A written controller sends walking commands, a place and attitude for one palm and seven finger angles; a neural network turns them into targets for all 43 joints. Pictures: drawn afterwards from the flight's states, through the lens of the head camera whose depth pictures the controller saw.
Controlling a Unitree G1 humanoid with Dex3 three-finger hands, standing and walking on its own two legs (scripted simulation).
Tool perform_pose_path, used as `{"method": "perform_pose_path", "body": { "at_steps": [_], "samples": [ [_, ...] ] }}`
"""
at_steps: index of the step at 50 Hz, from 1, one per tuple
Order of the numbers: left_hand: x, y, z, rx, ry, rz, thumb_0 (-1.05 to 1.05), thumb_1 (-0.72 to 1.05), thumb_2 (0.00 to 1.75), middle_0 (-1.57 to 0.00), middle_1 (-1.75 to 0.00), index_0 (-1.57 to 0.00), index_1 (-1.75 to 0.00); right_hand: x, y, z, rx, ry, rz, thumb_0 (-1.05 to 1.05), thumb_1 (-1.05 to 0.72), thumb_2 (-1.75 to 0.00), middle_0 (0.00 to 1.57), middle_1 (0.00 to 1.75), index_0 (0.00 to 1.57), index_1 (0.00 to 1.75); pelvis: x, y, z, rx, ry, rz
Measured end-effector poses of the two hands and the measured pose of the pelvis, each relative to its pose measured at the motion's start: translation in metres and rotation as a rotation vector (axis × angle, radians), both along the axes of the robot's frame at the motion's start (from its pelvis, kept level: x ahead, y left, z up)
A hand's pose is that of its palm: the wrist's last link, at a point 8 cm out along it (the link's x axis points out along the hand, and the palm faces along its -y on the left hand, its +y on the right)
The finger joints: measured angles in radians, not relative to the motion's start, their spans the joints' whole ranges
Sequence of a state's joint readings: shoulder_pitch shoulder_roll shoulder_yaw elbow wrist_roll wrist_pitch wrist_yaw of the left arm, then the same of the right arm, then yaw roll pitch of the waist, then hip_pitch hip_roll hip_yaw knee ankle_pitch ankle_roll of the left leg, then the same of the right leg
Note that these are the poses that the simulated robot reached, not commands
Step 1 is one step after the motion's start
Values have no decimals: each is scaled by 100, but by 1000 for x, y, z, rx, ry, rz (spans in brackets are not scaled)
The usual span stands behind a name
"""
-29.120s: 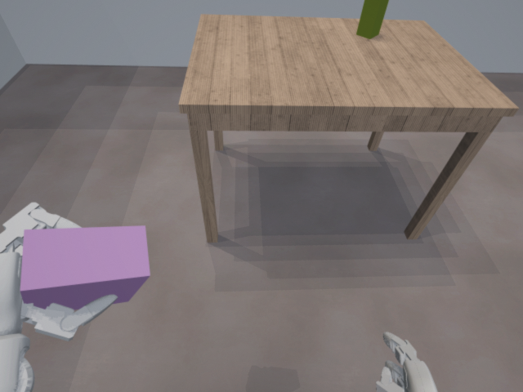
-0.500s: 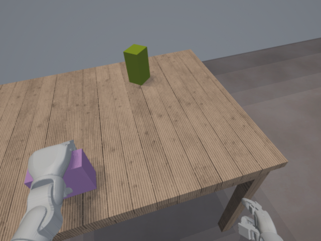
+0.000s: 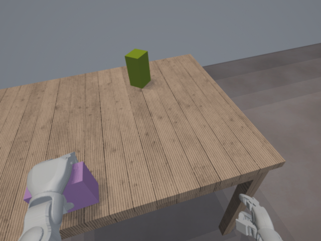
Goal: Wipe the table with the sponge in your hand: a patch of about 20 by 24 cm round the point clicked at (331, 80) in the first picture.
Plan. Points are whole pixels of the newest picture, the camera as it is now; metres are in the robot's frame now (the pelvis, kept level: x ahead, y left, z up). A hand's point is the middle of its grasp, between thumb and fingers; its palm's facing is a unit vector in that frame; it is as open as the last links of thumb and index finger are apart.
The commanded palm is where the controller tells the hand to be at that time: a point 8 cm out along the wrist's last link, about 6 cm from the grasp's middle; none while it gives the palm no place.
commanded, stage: lift the sponge slowly off the table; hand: left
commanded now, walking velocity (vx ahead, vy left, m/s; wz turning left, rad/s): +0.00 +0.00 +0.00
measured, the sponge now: (68, 193) +0.21 +0.28 +0.01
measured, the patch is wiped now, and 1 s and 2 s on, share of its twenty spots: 1.00 1.00 1.00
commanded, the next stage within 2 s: bring the sponge back beside the body in 1.96 s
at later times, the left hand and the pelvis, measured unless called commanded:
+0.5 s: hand (61, 188) +0.20 +0.28 +0.05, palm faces -0.02 -0.12 -0.99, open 10.1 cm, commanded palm +0.18 +0.27 +0.13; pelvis -0.01 +0.00 +0.00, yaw +1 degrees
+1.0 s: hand (58, 181) +0.21 +0.27 +0.09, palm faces +0.02 -0.11 -0.99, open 10.1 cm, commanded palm +0.18 +0.27 +0.16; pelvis -0.02 -0.01 +0.01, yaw +1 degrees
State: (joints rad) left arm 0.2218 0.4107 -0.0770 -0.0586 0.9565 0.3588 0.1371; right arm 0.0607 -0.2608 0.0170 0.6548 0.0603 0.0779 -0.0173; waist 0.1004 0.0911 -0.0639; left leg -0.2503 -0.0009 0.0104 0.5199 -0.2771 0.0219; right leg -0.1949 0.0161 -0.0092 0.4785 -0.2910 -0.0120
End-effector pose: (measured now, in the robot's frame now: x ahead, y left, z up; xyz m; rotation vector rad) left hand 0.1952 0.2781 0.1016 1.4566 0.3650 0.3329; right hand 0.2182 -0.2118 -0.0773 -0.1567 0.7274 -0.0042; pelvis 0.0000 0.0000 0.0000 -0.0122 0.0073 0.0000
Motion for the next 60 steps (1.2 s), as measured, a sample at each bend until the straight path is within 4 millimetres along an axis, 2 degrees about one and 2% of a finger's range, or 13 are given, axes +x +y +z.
{"method": "perform_pose_path", "body": {
  "at_steps": [10, 25, 47, 60],
  "samples": [
    [-10, 1, 2, -23, 6, -3, 0, -48, 104, -69, -136, -71, -136, 0, 1, 6, -19, -21, 12, 2, -90, -90, 20, 30, 20, 30, -6, 0, 1, -1, -27, 4],
    [-9, -3, 7, -34, 21, -25, -1, -49, 104, -70, -135, -72, -135, -2, 11, 7, -18, -36, 38, 2, -90, -90, 20, 30, 20, 30, -13, -1, 4, 0, -56, 11],
    [-11, -12, 37, -25, -26, -32, -1, -49, 104, -71, -135, -73, -134, 8, 5, 17, -18, -70, 60, 2, -90, -90, 20, 30, 20, 30, -15, -9, 7, 5, -83, 11],
    [-7, -5, 53, -10, -25, -12, -1, -49, 104, -71, -134, -73, -134, 5, 1, 17, -21, -83, 58, 2, -90, -90, 20, 30, 20, 30, -21, -14, 7, 6, -90, 16]
  ]
}}
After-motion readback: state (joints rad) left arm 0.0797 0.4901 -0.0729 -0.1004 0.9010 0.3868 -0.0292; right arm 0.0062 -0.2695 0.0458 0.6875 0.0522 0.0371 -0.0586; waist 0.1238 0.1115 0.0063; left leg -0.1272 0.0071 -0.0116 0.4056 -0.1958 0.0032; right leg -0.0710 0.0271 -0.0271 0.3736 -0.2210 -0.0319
